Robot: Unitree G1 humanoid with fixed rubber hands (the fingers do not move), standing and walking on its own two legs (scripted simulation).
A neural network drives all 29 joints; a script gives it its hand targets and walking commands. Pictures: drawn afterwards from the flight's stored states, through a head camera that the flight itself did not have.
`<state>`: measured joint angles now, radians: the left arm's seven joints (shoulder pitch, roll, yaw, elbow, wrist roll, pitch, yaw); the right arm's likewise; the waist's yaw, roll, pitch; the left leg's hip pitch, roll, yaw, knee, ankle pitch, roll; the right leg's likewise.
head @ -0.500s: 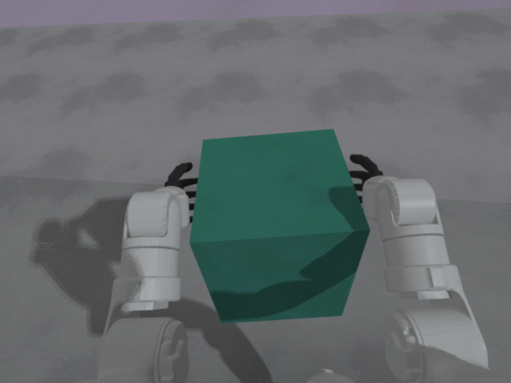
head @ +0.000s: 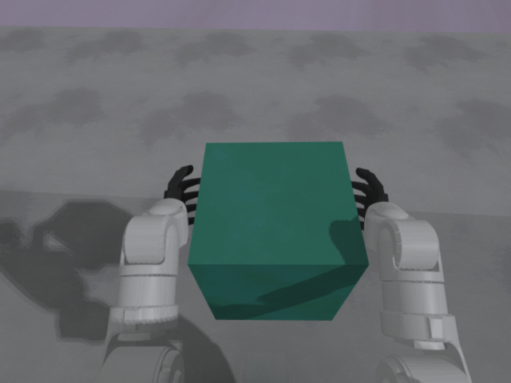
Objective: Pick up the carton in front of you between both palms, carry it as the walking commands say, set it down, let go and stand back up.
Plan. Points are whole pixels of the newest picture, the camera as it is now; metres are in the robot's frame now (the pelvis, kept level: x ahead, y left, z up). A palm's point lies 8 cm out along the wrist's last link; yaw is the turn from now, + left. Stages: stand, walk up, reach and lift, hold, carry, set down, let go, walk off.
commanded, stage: carry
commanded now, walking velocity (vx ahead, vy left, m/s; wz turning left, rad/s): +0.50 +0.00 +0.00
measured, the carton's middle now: (273, 238) +0.34 +0.00 +0.02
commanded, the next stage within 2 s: none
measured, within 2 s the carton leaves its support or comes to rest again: neither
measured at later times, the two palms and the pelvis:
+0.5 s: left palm (217, 141) +0.51 +0.09 +0.08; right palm (377, 140) +0.52 -0.20 +0.07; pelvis +0.24 -0.06 +0.01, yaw +3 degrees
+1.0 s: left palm (211, 119) +0.56 +0.11 +0.10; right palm (366, 113) +0.57 -0.19 +0.09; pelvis +0.31 -0.05 +0.00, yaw +2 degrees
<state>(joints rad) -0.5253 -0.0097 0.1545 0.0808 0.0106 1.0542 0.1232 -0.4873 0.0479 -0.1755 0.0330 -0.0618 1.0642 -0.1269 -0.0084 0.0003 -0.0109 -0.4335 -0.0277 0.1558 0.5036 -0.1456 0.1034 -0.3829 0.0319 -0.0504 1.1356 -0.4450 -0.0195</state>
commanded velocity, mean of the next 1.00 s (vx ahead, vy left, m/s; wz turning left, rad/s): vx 0.06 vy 0.00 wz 0.00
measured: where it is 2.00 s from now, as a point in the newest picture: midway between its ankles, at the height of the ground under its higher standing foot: (278, 363)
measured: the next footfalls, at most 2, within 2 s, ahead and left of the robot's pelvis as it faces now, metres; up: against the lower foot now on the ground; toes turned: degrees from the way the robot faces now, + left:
right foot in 0.36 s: +0.37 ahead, -0.15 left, +0.00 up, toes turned +15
left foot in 0.56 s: +0.28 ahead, +0.07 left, +0.00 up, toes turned +3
